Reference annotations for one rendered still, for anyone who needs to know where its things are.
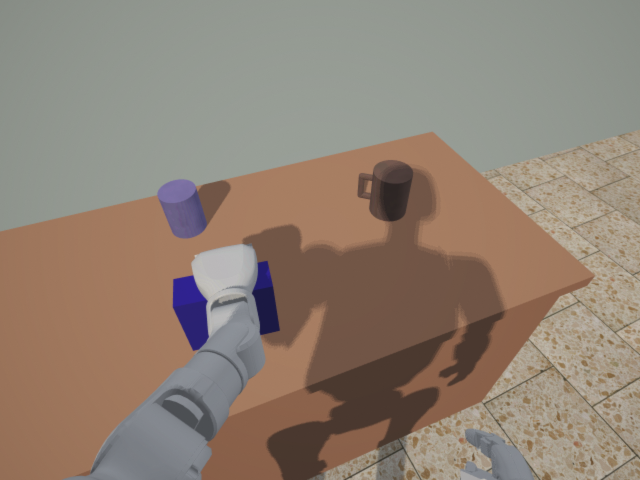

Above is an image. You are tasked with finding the robot left upper arm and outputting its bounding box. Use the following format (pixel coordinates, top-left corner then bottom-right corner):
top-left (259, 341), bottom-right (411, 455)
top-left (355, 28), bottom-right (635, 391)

top-left (62, 403), bottom-right (212, 480)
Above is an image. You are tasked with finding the robot left hand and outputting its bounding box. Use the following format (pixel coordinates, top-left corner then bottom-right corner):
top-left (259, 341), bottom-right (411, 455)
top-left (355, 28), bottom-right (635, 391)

top-left (191, 243), bottom-right (258, 301)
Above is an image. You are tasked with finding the sponge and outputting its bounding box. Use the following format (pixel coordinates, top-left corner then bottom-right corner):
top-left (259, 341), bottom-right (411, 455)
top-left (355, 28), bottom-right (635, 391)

top-left (173, 261), bottom-right (280, 351)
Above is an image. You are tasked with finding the left robot forearm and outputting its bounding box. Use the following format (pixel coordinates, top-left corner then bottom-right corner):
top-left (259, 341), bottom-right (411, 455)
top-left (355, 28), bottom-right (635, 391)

top-left (90, 288), bottom-right (266, 474)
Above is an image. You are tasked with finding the table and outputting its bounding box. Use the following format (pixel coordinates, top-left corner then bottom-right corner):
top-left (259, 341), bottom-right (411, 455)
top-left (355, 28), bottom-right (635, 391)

top-left (0, 132), bottom-right (595, 480)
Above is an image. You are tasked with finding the robot right hand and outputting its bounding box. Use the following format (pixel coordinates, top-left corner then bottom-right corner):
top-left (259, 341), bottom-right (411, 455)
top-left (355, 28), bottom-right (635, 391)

top-left (460, 429), bottom-right (534, 480)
